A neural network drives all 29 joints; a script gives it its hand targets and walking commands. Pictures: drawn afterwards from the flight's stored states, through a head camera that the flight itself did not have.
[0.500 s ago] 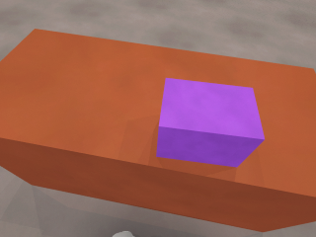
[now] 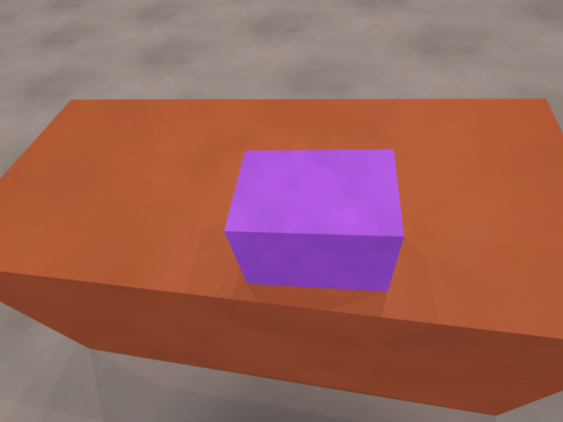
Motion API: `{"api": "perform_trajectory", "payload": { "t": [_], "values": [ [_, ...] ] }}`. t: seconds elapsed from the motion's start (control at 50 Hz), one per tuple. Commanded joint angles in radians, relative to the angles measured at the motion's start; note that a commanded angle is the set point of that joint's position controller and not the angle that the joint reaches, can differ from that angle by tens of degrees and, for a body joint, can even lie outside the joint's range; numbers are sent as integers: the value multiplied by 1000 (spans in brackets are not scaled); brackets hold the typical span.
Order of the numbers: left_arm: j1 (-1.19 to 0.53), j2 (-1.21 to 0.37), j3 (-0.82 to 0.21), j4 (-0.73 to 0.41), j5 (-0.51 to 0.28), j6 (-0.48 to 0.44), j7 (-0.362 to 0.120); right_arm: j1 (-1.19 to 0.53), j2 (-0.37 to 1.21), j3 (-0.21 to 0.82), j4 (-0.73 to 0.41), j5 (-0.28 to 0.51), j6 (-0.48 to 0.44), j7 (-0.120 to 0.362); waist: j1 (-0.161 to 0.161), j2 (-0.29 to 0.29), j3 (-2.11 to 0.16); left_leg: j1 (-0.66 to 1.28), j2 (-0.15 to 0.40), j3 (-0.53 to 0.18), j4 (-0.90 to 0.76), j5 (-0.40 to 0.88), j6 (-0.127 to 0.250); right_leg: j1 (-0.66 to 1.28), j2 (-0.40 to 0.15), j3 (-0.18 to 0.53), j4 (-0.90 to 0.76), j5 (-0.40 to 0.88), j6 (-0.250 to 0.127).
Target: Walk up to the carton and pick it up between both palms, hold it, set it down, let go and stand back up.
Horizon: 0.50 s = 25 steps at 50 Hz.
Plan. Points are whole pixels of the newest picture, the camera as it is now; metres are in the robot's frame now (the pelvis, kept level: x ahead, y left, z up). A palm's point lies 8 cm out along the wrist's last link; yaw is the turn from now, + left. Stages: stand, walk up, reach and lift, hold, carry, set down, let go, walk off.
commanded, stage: walk up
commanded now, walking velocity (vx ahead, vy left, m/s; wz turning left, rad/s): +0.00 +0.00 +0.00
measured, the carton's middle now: (315, 220) +0.43 -0.05 -0.02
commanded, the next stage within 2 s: none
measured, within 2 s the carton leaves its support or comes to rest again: neither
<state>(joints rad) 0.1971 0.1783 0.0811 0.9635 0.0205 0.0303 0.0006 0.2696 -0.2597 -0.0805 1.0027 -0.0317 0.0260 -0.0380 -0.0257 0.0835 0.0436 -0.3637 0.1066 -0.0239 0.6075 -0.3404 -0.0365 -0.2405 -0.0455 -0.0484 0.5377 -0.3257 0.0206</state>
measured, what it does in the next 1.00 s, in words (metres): steps on the spot: left foot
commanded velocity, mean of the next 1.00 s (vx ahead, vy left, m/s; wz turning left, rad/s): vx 0.00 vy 0.00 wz -0.06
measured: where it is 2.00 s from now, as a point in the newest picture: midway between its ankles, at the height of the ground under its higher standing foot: outside the picture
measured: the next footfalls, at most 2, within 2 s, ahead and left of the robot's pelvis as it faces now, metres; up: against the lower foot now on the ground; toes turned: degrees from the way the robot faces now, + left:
left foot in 0.40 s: +0.00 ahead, +0.06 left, +0.00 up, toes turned +3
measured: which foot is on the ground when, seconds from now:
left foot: up 0.00-0.38, down 0.40-1.00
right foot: down 0.00-1.00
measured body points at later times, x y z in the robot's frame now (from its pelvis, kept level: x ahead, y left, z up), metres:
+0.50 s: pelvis +0.00 -0.05 +0.01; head +0.01 -0.05 +0.46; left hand +0.00 +0.16 -0.15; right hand +0.01 -0.27 -0.15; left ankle -0.04 +0.06 -0.73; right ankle -0.01 -0.12 -0.73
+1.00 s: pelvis -0.03 -0.04 +0.01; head -0.01 -0.05 +0.46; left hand -0.03 +0.17 -0.15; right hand -0.06 -0.25 -0.16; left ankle -0.04 +0.06 -0.73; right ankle -0.01 -0.12 -0.73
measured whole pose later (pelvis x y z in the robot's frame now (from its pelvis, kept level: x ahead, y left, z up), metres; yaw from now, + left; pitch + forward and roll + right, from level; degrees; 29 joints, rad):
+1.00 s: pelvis -0.03 -0.04 +0.01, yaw -4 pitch -1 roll +1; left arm 0.30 0.11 0.03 1.09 0.01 0.00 0.03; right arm 0.30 -0.13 -0.02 1.14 -0.01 0.00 -0.06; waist 0.02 0.00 0.06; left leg -0.13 -0.03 0.10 0.40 -0.24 0.03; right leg -0.23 0.03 -0.02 0.47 -0.21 -0.06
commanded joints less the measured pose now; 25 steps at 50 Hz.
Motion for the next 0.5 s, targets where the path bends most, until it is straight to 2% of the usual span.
{"api": "perform_trajectory", "payload": {
  "t": [0.0,0.02,0.04,0.06,0.08,0.1,0.12,0.16,0.18,0.2,0.22,0.26,0.28,0.3,0.32,0.34,0.36,0.38,0.4,0.42,0.44,0.48],
  "values": [
    [6,89,-29,-34,-12,-44,8,62,2,8,-15,28,27,18,-14,-466,94,-51,-66,-100,224,-95,56,-138,-205,237,-427,96,19],
    [-15,22,-50,-42,-12,-49,7,67,-11,1,9,26,29,26,-24,-387,95,-25,-77,-66,234,-21,57,-98,-135,166,-402,173,40],
    [5,41,-46,-36,-4,-54,14,94,-20,-4,41,18,30,31,-30,-326,55,-26,-100,-39,267,10,55,-8,-122,131,-353,357,68],
    [23,66,-43,-40,-6,-62,20,151,-20,-5,71,11,30,31,-52,-279,-4,-51,-111,-30,289,61,57,118,-126,90,-288,515,69],
    [49,84,-38,-41,-15,-68,20,165,-12,-2,84,10,31,31,-51,-272,-31,-53,-117,-18,291,68,50,147,-138,62,-262,599,68],
    [82,83,-37,-33,-23,-74,19,162,-11,-2,89,11,33,28,-43,-240,-77,-43,-120,-8,298,80,42,190,-138,58,-258,574,67],
    [127,74,-41,-15,-27,-76,21,114,-17,-4,81,7,37,23,-17,-235,-75,-26,-122,-9,288,83,32,185,-145,94,-272,508,61],
    [186,47,-59,13,-23,-77,31,28,4,5,67,14,37,23,10,-226,-50,-19,-103,-19,226,71,15,169,-158,143,-285,477,24],
    [190,46,-65,18,-18,-76,36,-1,17,13,64,14,36,20,19,-213,-35,3,-94,-17,165,40,6,151,-172,158,-289,461,-14],
    [170,49,-66,17,-14,-75,42,-2,27,21,73,17,36,16,11,-207,-25,12,-82,-13,113,13,1,152,-180,155,-287,397,-51],
    [160,58,-61,18,-12,-74,47,8,37,25,82,17,32,12,14,-238,-9,-6,-86,-5,64,-5,3,189,-178,147,-274,431,-67],
    [188,56,-65,33,-5,-74,51,3,28,34,91,16,25,2,27,-231,-8,13,-85,-1,-44,-77,0,232,-203,183,-240,516,-118],
    [220,52,-63,47,-4,-73,50,-14,30,37,93,18,20,-4,44,-213,-17,51,-92,3,-112,-87,1,233,-204,205,-231,556,-137],
    [235,51,-66,62,-6,-71,48,-2,29,43,93,20,14,-6,42,-188,-16,91,-85,-6,-200,-48,4,230,-213,234,-224,586,-144],
    [221,52,-67,65,-8,-71,48,38,41,49,120,23,7,-9,16,-166,-16,160,-72,-14,-283,66,9,188,-208,238,-216,583,-141],
    [196,49,-65,61,-15,-73,47,86,33,50,141,24,-1,-9,-3,-129,-32,233,-50,-34,-330,224,20,168,-183,206,-200,595,-126],
    [182,37,-66,54,-17,-75,43,119,14,53,161,15,-10,-10,-5,-81,-64,308,-19,-67,-317,348,35,143,-150,176,-182,577,-108],
    [186,31,-66,51,-19,-79,39,121,9,58,174,18,-18,-9,10,-50,-66,350,9,-93,-292,454,52,106,-114,146,-184,517,-97],
    [197,19,-63,60,-29,-79,38,97,5,64,179,21,-24,-5,34,-25,-73,348,13,-92,-268,487,68,119,-78,116,-213,408,-92],
    [202,9,-61,76,-24,-76,39,61,17,64,177,24,-26,-2,47,51,-36,280,7,-80,-270,432,73,139,-70,104,-245,333,-95],
    [176,54,-48,53,-21,-69,38,7,-27,46,145,18,-25,-10,39,77,31,273,14,-49,-256,388,63,56,-69,125,-164,359,-99],
    [167,66,-37,57,-13,-59,30,8,23,54,135,21,-24,-22,49,39,59,316,34,-32,-266,362,67,-44,-52,115,-123,314,-97]
  ]
}}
